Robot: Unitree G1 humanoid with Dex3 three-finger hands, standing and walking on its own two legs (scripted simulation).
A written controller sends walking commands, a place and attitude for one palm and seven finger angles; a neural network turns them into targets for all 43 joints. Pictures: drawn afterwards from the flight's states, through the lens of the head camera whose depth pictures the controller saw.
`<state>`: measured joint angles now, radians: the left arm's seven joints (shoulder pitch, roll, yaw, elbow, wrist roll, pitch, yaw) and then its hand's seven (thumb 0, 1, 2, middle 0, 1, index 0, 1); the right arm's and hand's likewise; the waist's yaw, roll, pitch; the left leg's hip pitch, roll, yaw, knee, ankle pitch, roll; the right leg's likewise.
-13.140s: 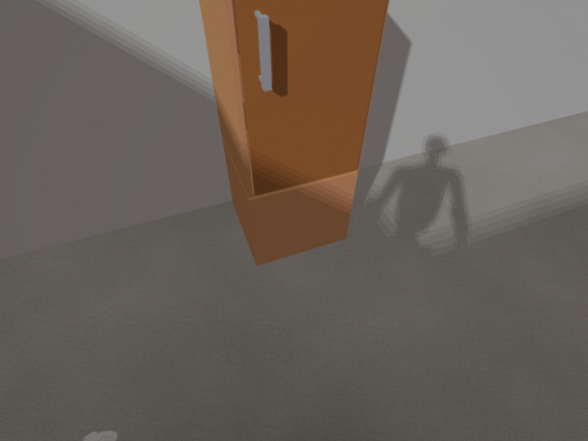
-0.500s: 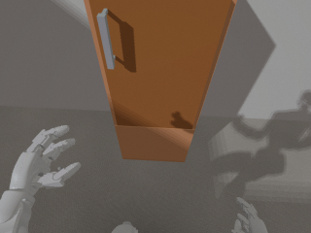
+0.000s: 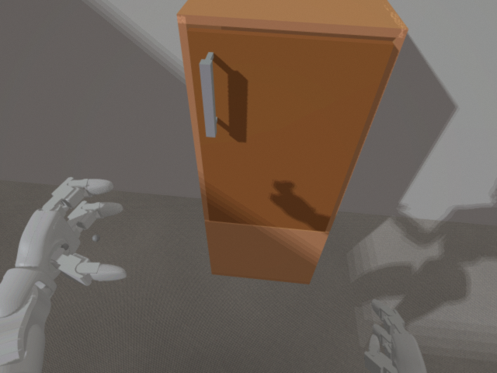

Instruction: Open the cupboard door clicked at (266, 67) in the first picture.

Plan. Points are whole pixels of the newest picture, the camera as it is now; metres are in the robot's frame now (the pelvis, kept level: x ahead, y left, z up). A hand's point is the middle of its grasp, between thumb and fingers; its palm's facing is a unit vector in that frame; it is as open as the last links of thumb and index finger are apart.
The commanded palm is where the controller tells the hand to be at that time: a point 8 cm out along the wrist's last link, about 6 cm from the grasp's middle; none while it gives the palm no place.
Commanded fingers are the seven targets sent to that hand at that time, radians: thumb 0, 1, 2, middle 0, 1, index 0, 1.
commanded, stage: raise the hand with hooked fingers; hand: left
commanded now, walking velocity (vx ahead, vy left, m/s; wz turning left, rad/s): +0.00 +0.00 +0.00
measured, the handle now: (210, 96) +0.60 +0.14 +0.15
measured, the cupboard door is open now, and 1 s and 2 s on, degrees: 0 0 0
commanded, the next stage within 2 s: move the hooked fingers beside the handle in 0.90 s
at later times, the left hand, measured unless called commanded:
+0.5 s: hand (91, 190) +0.30 +0.25 +0.18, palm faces +0.02 -1.00 -0.05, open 14.0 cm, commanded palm +0.26 +0.29 +0.17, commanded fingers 0.00 -0.50 0.30 -0.30 -1.20 -0.30 -1.20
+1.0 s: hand (108, 192) +0.30 +0.23 +0.17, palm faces +0.03 -1.00 -0.03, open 14.0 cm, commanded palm +0.27 +0.28 +0.17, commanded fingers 0.00 -0.50 0.30 -0.30 -1.20 -0.30 -1.20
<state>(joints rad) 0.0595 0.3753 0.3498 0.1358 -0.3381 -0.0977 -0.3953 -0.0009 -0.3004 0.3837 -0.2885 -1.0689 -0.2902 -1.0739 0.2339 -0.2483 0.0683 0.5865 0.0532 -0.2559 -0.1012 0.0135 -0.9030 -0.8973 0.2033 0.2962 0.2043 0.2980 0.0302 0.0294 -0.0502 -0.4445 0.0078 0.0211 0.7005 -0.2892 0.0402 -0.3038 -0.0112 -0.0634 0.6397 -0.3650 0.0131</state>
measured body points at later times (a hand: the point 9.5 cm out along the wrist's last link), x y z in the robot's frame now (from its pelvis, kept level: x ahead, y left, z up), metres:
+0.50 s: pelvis +0.00 -0.03 +0.01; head -0.01 -0.04 +0.46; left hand +0.29 +0.30 +0.18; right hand +0.17 -0.26 -0.06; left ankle +0.05 +0.09 -0.72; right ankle -0.02 -0.13 -0.72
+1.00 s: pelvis +0.01 -0.04 +0.01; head +0.00 -0.06 +0.46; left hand +0.30 +0.28 +0.17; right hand +0.19 -0.28 -0.06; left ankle +0.05 +0.09 -0.72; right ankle -0.02 -0.13 -0.72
